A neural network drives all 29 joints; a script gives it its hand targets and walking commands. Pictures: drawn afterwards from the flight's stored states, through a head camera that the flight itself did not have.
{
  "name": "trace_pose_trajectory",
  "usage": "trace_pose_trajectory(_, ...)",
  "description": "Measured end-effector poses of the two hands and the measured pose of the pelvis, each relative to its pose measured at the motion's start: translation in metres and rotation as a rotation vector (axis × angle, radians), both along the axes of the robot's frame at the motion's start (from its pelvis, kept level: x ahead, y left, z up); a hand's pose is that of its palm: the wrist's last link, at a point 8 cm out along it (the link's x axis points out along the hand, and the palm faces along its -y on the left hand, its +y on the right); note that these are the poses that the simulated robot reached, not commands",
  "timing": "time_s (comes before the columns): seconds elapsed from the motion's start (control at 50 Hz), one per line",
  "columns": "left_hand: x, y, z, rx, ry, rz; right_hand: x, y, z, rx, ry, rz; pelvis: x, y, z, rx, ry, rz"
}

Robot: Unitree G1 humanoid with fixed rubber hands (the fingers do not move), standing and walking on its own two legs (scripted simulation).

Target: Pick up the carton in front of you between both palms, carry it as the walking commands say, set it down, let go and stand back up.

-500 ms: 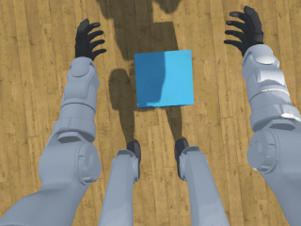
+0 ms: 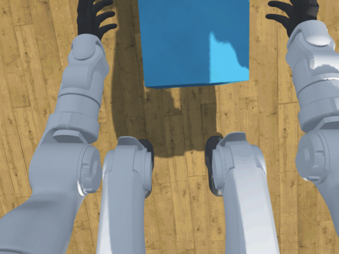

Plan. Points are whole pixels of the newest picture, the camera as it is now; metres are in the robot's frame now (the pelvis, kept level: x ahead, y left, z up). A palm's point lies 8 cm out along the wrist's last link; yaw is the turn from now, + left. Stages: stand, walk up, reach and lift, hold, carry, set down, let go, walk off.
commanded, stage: reach and lift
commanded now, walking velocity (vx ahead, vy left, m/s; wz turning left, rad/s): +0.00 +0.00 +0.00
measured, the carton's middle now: (190, 45) +0.52 -0.05 -0.30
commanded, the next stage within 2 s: none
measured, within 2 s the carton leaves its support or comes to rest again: leaves its support in 1.06 s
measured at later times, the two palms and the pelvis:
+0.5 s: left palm (111, 36) +0.53 +0.13 -0.23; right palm (273, 31) +0.52 -0.22 -0.23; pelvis +0.00 +0.00 -0.06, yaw +0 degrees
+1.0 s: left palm (120, 34) +0.54 +0.11 -0.22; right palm (260, 29) +0.52 -0.19 -0.23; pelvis -0.01 +0.00 -0.06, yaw +0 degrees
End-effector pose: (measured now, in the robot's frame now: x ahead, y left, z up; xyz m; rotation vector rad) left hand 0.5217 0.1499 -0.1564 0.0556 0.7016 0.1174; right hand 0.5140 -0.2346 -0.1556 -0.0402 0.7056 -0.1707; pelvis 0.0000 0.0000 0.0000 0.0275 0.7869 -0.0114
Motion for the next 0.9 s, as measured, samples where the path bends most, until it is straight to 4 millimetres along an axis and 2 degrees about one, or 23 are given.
trace_pose_trajectory(0.18,0.000,-0.005,-0.060,-0.003,0.048,-0.005,0.001,0.009,-0.062,0.003,0.044,0.007,-0.011,-0.001,-0.037,0.003,-0.080,0.003)
trace_pose_trajectory(0.28,0.002,-0.003,-0.079,0.003,0.043,-0.009,0.003,0.011,-0.081,-0.003,0.046,0.009,-0.008,-0.004,-0.049,0.002,-0.127,0.007)
trace_pose_trajectory(0.42,0.015,-0.010,-0.076,-0.008,0.012,-0.036,0.008,0.011,-0.080,-0.002,0.019,-0.001,0.000,-0.003,-0.057,-0.003,-0.128,0.006)
trace_pose_trajectory(0.6,0.009,-0.017,-0.073,-0.012,0.027,-0.040,0.002,0.016,-0.075,0.008,0.027,0.000,-0.001,0.000,-0.053,-0.004,-0.107,0.000)
trace_pose_trajectory(0.68,0.008,-0.022,-0.073,-0.018,0.026,-0.052,0.002,0.024,-0.074,0.014,0.026,0.016,-0.004,0.001,-0.051,-0.003,-0.108,0.003)
trace_pose_trajectory(0.76,0.009,-0.039,-0.072,-0.039,0.023,-0.074,0.006,0.041,-0.074,0.028,0.022,0.034,-0.007,0.001,-0.049,-0.004,-0.112,0.007)
trace_pose_trajectory(0.9,0.013,-0.040,-0.070,-0.024,0.035,-0.025,0.009,0.042,-0.072,0.017,0.043,0.025,-0.009,0.001,-0.050,-0.010,-0.129,0.009)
